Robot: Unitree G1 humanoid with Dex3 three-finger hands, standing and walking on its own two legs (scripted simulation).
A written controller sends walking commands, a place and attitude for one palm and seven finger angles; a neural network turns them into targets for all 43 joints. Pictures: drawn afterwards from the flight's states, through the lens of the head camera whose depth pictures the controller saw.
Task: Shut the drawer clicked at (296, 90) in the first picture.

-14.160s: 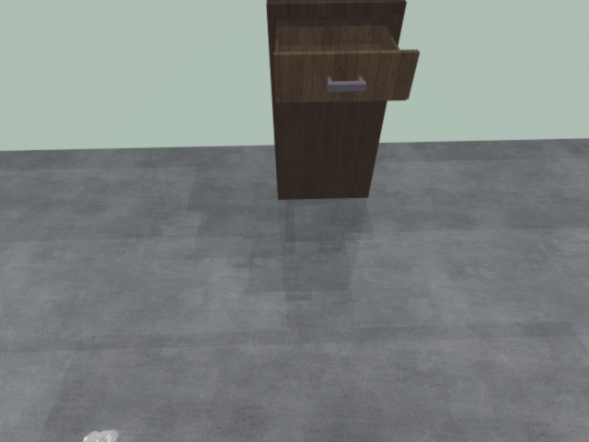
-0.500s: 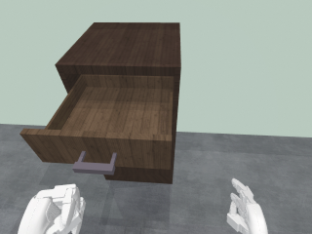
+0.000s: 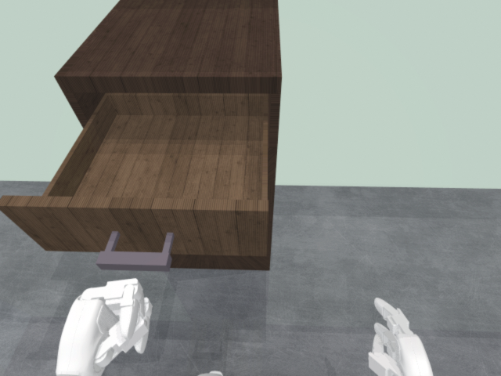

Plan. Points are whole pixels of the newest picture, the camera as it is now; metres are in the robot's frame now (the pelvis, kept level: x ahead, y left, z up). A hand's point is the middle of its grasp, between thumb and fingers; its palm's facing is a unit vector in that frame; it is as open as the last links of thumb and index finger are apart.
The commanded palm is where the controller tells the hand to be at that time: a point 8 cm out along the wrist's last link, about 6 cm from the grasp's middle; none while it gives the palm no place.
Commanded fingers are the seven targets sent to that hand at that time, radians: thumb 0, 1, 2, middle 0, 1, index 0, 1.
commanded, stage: bring the fist close to the handle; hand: left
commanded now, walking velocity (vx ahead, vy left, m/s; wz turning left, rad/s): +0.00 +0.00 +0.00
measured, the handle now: (138, 249) +0.30 +0.20 +0.05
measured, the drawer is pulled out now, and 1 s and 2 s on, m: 0.29 0.29 0.20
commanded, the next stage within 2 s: push the drawer shut in 0.78 s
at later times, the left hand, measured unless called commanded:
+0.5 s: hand (168, 307) +0.21 +0.13 +0.04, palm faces +0.01 -1.00 -0.04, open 3.3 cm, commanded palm +0.18 +0.20 +0.05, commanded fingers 0.00 0.90 0.90 -1.40 -1.60 -1.40 -1.60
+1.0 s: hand (160, 309) +0.21 +0.14 +0.05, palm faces +0.02 -1.00 -0.05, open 3.3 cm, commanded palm +0.19 +0.20 +0.05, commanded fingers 0.00 0.90 0.90 -1.40 -1.60 -1.40 -1.60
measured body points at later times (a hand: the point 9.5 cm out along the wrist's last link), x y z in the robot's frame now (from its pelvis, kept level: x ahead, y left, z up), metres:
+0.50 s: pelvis +0.00 +0.00 -0.02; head +0.06 -0.02 +0.42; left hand +0.21 +0.19 +0.05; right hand +0.18 -0.24 -0.10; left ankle +0.00 +0.11 -0.69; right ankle +0.01 -0.10 -0.69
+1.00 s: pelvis +0.00 -0.01 -0.02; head +0.05 -0.02 +0.42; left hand +0.20 +0.20 +0.05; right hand +0.18 -0.24 -0.10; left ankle +0.00 +0.11 -0.69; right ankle +0.01 -0.10 -0.69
